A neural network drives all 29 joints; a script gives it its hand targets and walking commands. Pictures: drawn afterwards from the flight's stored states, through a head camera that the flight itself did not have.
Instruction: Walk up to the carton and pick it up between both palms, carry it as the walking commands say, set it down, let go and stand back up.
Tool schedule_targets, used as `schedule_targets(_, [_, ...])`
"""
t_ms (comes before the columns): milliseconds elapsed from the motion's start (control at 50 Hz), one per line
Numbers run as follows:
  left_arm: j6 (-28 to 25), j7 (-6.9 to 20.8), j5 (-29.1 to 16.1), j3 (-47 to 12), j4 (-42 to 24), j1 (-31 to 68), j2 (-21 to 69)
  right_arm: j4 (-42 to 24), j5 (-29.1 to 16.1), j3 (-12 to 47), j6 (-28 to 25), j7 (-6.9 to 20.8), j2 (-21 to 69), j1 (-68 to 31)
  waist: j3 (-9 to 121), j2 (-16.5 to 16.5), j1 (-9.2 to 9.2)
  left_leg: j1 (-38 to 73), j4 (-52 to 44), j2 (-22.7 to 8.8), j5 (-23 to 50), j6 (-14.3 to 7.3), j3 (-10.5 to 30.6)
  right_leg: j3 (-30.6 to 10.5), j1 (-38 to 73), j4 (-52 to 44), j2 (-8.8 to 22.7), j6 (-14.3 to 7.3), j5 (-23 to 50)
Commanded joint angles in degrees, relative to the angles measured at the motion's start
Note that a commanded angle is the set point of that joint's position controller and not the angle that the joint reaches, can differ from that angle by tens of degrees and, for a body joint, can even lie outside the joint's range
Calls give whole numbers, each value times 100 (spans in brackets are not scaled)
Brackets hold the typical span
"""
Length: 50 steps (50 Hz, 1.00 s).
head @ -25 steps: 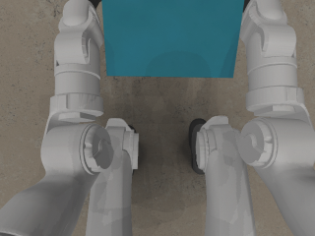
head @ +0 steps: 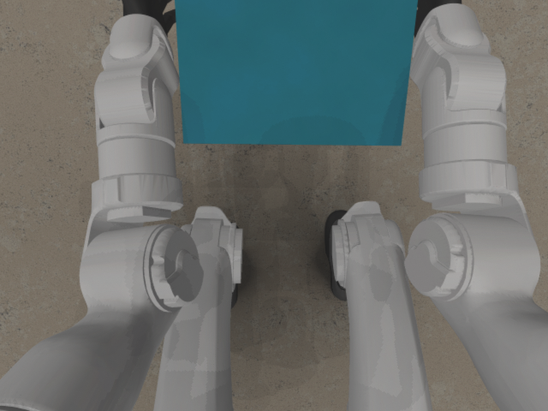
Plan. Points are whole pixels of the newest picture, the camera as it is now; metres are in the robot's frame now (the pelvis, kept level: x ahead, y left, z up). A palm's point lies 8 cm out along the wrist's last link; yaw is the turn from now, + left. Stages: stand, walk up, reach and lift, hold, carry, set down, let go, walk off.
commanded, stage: reach and lift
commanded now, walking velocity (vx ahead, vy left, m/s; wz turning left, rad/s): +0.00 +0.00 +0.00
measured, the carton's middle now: (287, 53) +0.53 -0.01 -0.16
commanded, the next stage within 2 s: none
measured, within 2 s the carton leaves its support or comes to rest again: neither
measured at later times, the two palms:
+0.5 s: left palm (111, 12) +0.51 +0.14 -0.01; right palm out of the picture +0.52 -0.16 +0.00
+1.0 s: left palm out of the picture +0.49 +0.14 +0.06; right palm out of the picture +0.50 -0.16 +0.07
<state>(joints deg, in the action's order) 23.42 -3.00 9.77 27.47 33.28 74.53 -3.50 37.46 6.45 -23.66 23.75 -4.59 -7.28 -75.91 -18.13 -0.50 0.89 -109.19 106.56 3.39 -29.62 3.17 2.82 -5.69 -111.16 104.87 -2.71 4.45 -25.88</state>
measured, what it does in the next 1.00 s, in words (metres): rises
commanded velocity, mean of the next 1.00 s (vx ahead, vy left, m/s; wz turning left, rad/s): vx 0.00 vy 0.00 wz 0.00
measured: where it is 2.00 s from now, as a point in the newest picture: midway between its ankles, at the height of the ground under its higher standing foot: (283, 276)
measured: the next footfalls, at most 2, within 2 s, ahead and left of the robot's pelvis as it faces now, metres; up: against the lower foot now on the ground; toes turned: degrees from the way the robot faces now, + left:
none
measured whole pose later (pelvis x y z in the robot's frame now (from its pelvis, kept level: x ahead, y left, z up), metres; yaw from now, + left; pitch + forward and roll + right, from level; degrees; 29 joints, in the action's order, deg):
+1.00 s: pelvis +0.06 +0.00 +0.13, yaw +0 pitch +40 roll +0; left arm 21.5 0.2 15.4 28.3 31.6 45.6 6.4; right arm 34.7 14.2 -25.1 22.5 -1.5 3.2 -47.2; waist 12.2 0.1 1.3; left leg -93.0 80.5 2.7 -27.1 2.4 4.1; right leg -4.2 -94.4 78.9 -1.1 3.0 -24.2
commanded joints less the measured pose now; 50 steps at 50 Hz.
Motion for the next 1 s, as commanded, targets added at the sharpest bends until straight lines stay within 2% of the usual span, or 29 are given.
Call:
schedule_targets(0, [41, 1707, -908, -3494, 210, 3751, 5735, 91, -747, 2957, -55, 1733, 6201, -3516, 10256, 52, -24, 2670, -1223, 591, 688, -60, -916, 1223, 3665, -910, -640, -221, 653])
schedule_targets(40, [88, 1712, -679, -3235, 689, 3165, 5962, 214, -589, 2819, -73, 1750, 6277, -3362, 9849, 102, -78, 2581, -1315, 622, 814, -47, -956, 1232, 3460, -1013, -665, -218, 770])
schedule_targets(60, [19, 1717, -792, -3312, 322, 3234, 6138, -38, -637, 2872, -121, 1740, 6488, -3225, 10085, -34, 40, 2683, -1306, 644, 984, -50, -925, 1187, 3751, -1108, -701, -222, 985])
schedule_targets(80, [18, 1709, -705, -3251, 499, 3139, 5987, 82, -658, 2916, -115, 1725, 6490, -3226, 9847, -31, -86, 2562, -1362, 592, 1036, -70, -942, 1175, 3566, -1078, -680, -189, 1064])
schedule_targets(100, [9, 1719, -593, -3105, 671, 2853, 6172, 330, -487, 2657, -105, 1715, 6562, -2924, 9180, -22, 37, 2275, -1466, 631, 1070, -70, -918, 1145, 3341, -1203, -705, -205, 1090])
schedule_targets(140, [-14, 1737, -364, -2789, 1001, 2463, 6158, 670, -271, 2292, -140, 1752, 6541, -2622, 8334, 123, -131, 2112, -1633, 625, 862, -102, -941, 1092, 2914, -1338, -680, -250, 801])
schedule_targets(160, [-75, 1719, -395, -2813, 914, 2384, 6214, 810, -212, 2279, -151, 1728, 6652, -2277, 8167, -21, 5, 2155, -1718, 632, 1037, -92, -903, 1106, 2999, -1463, -687, -238, 1028])
schedule_targets(180, [-79, 1700, -375, -2840, 927, 2161, 6284, 480, -318, 2368, -221, 1727, 6707, -2345, 8453, 174, -208, 2576, -1880, 656, 1230, -105, -867, 1103, 3048, -1452, -723, -202, 1133])
schedule_targets(200, [-113, 1689, -365, -2824, 846, 2402, 6223, 661, -196, 2303, -189, 1729, 6687, -2261, 8461, 14, -42, 2405, -1868, 660, 1231, -71, -855, 1134, 3143, -1538, -720, -218, 1156])
schedule_targets(220, [-119, 1671, -210, -2580, 1147, 1939, 6209, 757, -134, 2175, -221, 1748, 6630, -2309, 8137, -40, -143, 2270, -1930, 680, 1249, -103, -837, 1126, 2965, -1561, -737, -203, 1102])
schedule_targets(240, [-137, 1688, -127, -2495, 1156, 1947, 6266, 752, -53, 2095, -242, 1762, 6618, -2023, 7830, 52, 9, 2266, -2012, 680, 1059, -143, -782, 1127, 2871, -1687, -744, -214, 935])
schedule_targets(260, [-183, 1685, -52, -2448, 1114, 1857, 6143, 986, 65, 1980, -233, 1756, 6679, -1859, 7772, -168, -37, 2149, -2052, 695, 1172, -122, -753, 1100, 2920, -1710, -738, -224, 1019])
schedule_targets(280, [-246, 1687, -245, -2683, 833, 2129, 6309, 756, 82, 2053, -305, 1728, 6591, -1826, 8069, -93, 165, 2255, -2036, 684, 1325, -83, -746, 1106, 3251, -1767, -745, -233, 1281])
schedule_targets(300, [-266, 1692, -227, -2664, 876, 2007, 6170, 660, -8, 2193, -311, 1735, 6691, -1880, 8041, 12, -26, 2353, -2145, 729, 1312, -98, -788, 1111, 3214, -1864, -754, -215, 1275])
schedule_targets(320, [-298, 1699, -239, -2688, 790, 2003, 6121, 700, 7, 2158, -319, 1731, 6683, -1808, 8028, -211, 59, 2364, -2110, 698, 1464, -109, -676, 1130, 3184, -1843, -740, -202, 1342])
schedule_targets(340, [-284, 1691, -263, -2802, 670, 2054, 6179, 470, -73, 2230, -358, 1740, 6594, -1951, 8203, 120, 105, 2518, -2186, 718, 1279, -88, -735, 1137, 3214, -1887, -759, -238, 1224])
schedule_targets(360, [-309, 1689, -369, -2874, 584, 2088, 6273, 563, -88, 2325, -320, 1717, 6645, -1927, 8039, -39, 87, 2505, -2228, 708, 1369, -104, -701, 1116, 3286, -2001, -760, -235, 1265])
schedule_targets(380, [-293, 1653, -288, -2873, 604, 2225, 6101, 596, -61, 2251, -329, 1729, 6647, -1934, 8107, 194, 98, 2512, -2285, 701, 1171, -69, -732, 1084, 3237, -1951, -746, -239, 1174])
schedule_targets(400, [-281, 1643, -224, -2771, 709, 2132, 6183, 689, -3, 2233, -288, 1717, 6741, -1786, 7986, 2, 105, 2579, -2312, 691, 1110, -80, -751, 1104, 3329, -2093, -747, -220, 1062])
schedule_targets(460, [-156, 1734, -105, -2759, 640, 2233, 6071, 478, -4, 2229, -209, 1753, 6737, -1938, 8185, 147, -25, 2461, -2455, 738, 683, -93, -845, 1047, 3642, -2197, -771, -220, 753])
schedule_targets(480, [-133, 1732, -107, -2770, 656, 2024, 6110, 576, -66, 2314, -127, 1753, 6952, -1820, 8157, -33, -27, 2664, -2469, 701, 828, -138, -813, 1028, 3804, -2255, -734, -191, 837])
schedule_targets(500, [-58, 1744, -73, -2771, 677, 2046, 6139, 462, -118, 2340, -108, 1788, 6919, -1933, 8346, 218, -96, 2803, -2543, 726, 741, -121, -900, 1035, 3784, -2296, -760, -186, 764])
schedule_targets(580, [-33, 1766, -223, -2957, 454, 1794, 6345, 76, -265, 2697, -47, 1823, 7148, -1943, 8828, -71, -189, 3208, -2623, 722, 1142, -124, -847, 1036, 4234, -2396, -759, -120, 1076])
schedule_targets(640, [-27, 1813, -377, -3103, 404, 1604, 6435, 4, -213, 2782, -64, 1787, 7091, -1738, 8755, -5, -130, 3122, -2637, 714, 1163, -135, -842, 951, 4548, -2481, -748, -150, 1175])
schedule_targets(700, [-47, 1860, -409, -3189, 457, 1228, 6425, 95, -207, 2918, -63, 1756, 7274, -1323, 8407, -362, -59, 3113, -2805, 735, 1436, -162, -687, 927, 4633, -2662, -758, -120, 1477])
schedule_targets(760, [-31, 1896, -290, -3022, 727, 790, 6566, 275, 18, 2704, -80, 1748, 7139, -855, 7812, -311, 33, 3129, -2985, 733, 1318, -177, -629, 900, 4629, -2866, -746, -168, 1361])
schedule_targets(780, [-72, 1896, -288, -3066, 626, 848, 6447, 438, 28, 2667, -97, 1754, 7243, -572, 7808, -92, 9, 3192, -3022, 709, 1443, -125, -673, 806, 4752, -2957, -725, -229, 1555])
schedule_targets(900, [-205, 1815, -273, -3330, 379, 645, 6587, -10, -113, 2860, -281, 1796, 7196, -699, 8119, 270, 76, 3958, -3325, 707, 1854, -73, -539, 867, 4732, -3103, -774, -251, 1778])
schedule_targets(980, [-259, 1726, -382, -3555, 180, 610, 6725, -240, -175, 3107, -314, 1793, 7160, -581, 8295, 157, 51, 4322, -3447, 704, 1839, -50, -494, 905, 4984, -3234, -774, -255, 1698])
